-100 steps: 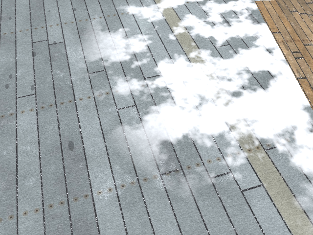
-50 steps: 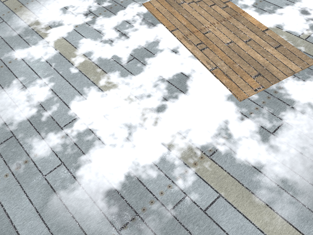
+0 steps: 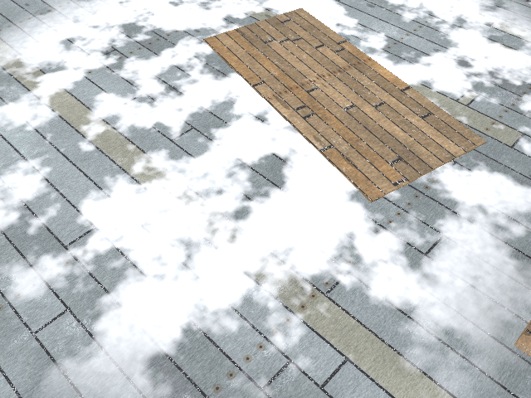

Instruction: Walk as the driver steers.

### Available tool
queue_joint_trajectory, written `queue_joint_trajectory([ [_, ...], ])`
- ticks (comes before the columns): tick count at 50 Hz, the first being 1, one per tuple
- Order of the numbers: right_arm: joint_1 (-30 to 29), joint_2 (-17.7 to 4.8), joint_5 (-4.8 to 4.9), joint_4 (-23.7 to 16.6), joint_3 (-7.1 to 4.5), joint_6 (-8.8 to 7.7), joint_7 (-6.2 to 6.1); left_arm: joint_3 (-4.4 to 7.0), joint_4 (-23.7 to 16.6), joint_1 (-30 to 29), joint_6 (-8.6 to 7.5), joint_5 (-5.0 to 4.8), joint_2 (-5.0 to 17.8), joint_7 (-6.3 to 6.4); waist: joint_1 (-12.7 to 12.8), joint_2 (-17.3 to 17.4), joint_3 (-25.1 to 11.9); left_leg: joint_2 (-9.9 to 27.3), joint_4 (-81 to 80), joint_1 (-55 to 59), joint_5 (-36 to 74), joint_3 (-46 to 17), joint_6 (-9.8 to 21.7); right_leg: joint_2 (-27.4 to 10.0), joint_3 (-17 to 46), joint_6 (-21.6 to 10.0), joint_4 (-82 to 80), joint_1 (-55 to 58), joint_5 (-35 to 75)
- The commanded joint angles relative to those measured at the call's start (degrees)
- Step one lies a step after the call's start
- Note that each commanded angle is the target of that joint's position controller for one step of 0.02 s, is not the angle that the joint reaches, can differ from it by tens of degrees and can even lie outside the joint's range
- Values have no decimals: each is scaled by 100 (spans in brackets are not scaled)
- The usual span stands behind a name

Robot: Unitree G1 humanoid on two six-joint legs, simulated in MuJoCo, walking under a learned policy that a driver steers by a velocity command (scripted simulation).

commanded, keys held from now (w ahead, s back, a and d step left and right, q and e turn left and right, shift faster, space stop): no key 0.84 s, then w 0.16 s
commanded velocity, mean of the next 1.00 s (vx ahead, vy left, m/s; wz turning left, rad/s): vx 0.02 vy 0.00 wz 0.00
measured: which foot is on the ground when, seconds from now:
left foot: down 0.00-1.00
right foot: down 0.00-0.90, up 0.92-1.00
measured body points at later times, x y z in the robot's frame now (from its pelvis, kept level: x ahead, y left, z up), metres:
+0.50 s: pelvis +0.00 +0.01 +0.00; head +0.01 +0.01 +0.45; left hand +0.04 +0.27 -0.15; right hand +0.05 -0.25 -0.14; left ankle -0.01 +0.11 -0.74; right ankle +0.01 -0.13 -0.74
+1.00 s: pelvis +0.02 +0.01 +0.00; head +0.02 +0.00 +0.45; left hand +0.03 +0.26 -0.15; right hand +0.02 -0.25 -0.15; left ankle -0.01 +0.11 -0.74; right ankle -0.01 -0.12 -0.71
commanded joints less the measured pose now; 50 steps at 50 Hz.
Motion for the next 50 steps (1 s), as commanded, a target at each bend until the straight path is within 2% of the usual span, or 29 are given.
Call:
queue_joint_trajectory([
  [1,-45,-656,4,-140,-109,-60,-27,133,-109,41,-59,-5,633,27,1,46,-155,341,-640,-229,553,-368,118,-226,155,-103,-347,187,1134],
  [21,315,-593,15,228,-45,-30,-73,29,707,139,-80,-28,548,59,-17,39,-62,282,-744,-175,613,-355,175,-202,15,-47,-469,94,1000],
  [42,710,-450,26,312,-26,-16,-86,-74,1093,344,-90,-40,428,82,-6,39,7,253,-765,-156,716,-354,209,-203,-59,-18,-498,-12,911],
  [43,808,-405,21,364,-16,-9,-95,-97,1152,447,-85,-38,341,85,-4,90,-126,228,-859,-106,74,-354,223,-123,-160,-21,-468,40,458],
  [44,847,-497,52,377,-52,9,-115,-103,1162,447,-81,-57,311,92,-30,200,-41,231,-979,-160,-915,-443,301,29,-333,-46,-267,-113,-201],
  [45,888,-713,99,360,-124,23,-138,-94,1118,389,-98,-80,330,95,-78,440,95,397,-1161,-232,-1957,-750,484,197,-545,-87,129,-433,-932],
  [46,1063,-877,131,362,-181,17,-151,-97,1014,236,-151,-85,342,83,-170,714,264,845,-1511,-214,-2851,-1391,758,217,-656,-129,613,-928,-1244],
  [47,1210,-1057,144,358,-251,-15,-157,-113,884,57,-241,-98,314,51,-244,977,422,1446,-1905,-221,-3336,-2189,1092,75,-708,-170,1200,-1297,-1166],
  [48,1232,-1133,132,331,-300,-68,-164,-113,789,-99,-337,-126,319,7,-268,997,648,1885,-2167,-376,-3278,-2761,1365,-182,-593,-226,1714,-1559,-1044],
  [49,1215,-1070,86,284,-306,-133,-157,-86,738,-188,-414,-155,365,-40,-265,908,751,2069,-2256,-255,-2926,-2975,1491,-360,-458,-275,2220,-1939,-1258],
  [50,1177,-992,80,234,-301,-190,-138,-66,715,-164,-479,-183,378,-84,-208,800,734,2136,-2228,-14,-2573,-2969,1499,-518,-372,-336,2474,-2262,-1427],
])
